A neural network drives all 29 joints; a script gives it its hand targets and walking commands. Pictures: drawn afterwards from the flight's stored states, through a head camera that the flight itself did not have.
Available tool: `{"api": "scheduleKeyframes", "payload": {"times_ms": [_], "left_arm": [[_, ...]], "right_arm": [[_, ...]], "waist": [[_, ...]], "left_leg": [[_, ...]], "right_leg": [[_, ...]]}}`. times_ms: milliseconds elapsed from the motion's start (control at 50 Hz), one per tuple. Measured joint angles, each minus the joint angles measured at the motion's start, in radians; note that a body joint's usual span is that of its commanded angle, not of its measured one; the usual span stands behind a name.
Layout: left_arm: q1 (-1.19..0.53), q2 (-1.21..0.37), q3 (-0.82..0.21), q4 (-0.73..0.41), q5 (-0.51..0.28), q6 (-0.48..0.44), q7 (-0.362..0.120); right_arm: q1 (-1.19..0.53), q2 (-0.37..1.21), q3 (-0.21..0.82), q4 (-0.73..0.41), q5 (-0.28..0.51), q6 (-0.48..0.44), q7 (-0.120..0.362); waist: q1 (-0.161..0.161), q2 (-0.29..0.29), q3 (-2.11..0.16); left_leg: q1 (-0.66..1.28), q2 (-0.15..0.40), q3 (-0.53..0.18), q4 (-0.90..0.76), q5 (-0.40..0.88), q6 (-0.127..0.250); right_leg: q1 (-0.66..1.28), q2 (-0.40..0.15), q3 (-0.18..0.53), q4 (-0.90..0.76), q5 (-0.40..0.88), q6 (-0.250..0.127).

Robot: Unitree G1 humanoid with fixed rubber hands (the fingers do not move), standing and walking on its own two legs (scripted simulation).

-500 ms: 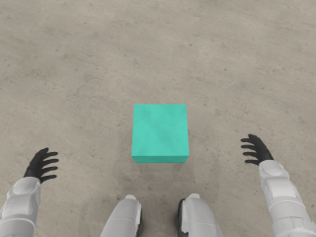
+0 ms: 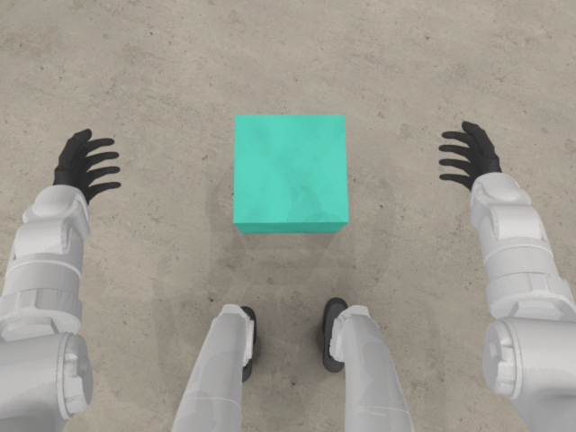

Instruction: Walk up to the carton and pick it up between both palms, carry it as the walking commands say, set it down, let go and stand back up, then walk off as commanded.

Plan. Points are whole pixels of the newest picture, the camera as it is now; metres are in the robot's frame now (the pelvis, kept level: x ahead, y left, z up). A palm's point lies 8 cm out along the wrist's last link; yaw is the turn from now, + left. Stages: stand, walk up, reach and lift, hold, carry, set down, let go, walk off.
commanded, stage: reach and lift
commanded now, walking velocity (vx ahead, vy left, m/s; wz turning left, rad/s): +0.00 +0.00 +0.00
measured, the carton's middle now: (289, 178) +0.56 +0.02 -0.59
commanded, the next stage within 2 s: none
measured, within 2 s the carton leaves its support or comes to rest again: neither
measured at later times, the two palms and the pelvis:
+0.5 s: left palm (127, 107) +0.52 +0.27 -0.11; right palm (441, 112) +0.55 -0.20 -0.12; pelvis +0.00 +0.01 -0.03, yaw +1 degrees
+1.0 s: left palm (155, 129) +0.53 +0.27 -0.22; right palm (419, 135) +0.55 -0.21 -0.22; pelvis -0.01 +0.01 -0.12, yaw +1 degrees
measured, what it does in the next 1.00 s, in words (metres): lowers itself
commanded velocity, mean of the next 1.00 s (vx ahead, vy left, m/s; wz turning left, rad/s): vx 0.00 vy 0.00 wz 0.00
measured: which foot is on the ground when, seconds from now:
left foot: down 0.00-1.00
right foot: down 0.00-1.00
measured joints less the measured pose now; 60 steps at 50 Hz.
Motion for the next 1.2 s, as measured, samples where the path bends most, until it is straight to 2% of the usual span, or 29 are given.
{"api": "scheduleKeyframes", "payload": {"times_ms": [300,440,560,700,880,1200], "left_arm": [[-0.327,0.014,0.014,0.113,-0.009,-0.024,-0.003],[-0.479,0.014,0.042,0.157,0.011,-0.031,-0.012],[-0.542,0.016,0.075,0.142,0.031,-0.036,-0.016],[-0.562,0.005,0.091,0.131,0.054,-0.041,-0.023],[-0.554,0.012,0.086,0.143,0.049,-0.040,-0.024],[-0.667,0.089,0.008,0.192,-0.041,-0.027,0.006]], "right_arm": [[-0.284,-0.021,-0.082,0.100,0.013,-0.050,0.011],[-0.426,-0.013,-0.128,0.122,-0.010,-0.058,0.010],[-0.502,0.000,-0.170,0.110,-0.043,-0.059,0.008],[-0.508,0.016,-0.219,0.110,-0.075,-0.074,0.021],[-0.498,0.010,-0.229,0.124,-0.066,-0.080,0.018],[-0.618,-0.032,-0.132,0.157,0.022,-0.050,-0.046]], "waist": [[-0.021,0.010,-0.061],[-0.023,0.013,-0.054],[-0.026,0.016,-0.045],[-0.029,0.013,-0.060],[-0.032,0.008,-0.080],[-0.039,0.006,-0.016]], "left_leg": [[-0.272,-0.016,-0.007,0.049,0.017,0.012],[-0.361,-0.019,-0.005,0.070,0.018,0.015],[-0.405,-0.022,-0.004,0.073,0.020,0.017],[-0.467,-0.022,-0.009,0.127,-0.004,0.017],[-0.598,-0.020,-0.014,0.295,-0.069,0.012],[-0.880,-0.021,-0.032,0.695,-0.186,-0.002]], "right_leg": [[-0.259,-0.015,-0.002,0.036,0.019,0.009],[-0.348,-0.017,0.002,0.057,0.020,0.011],[-0.393,-0.019,0.004,0.061,0.021,0.013],[-0.452,-0.019,0.002,0.111,-0.001,0.015],[-0.587,-0.016,0.007,0.281,-0.064,0.013],[-0.878,-0.011,0.014,0.677,-0.170,0.007]]}}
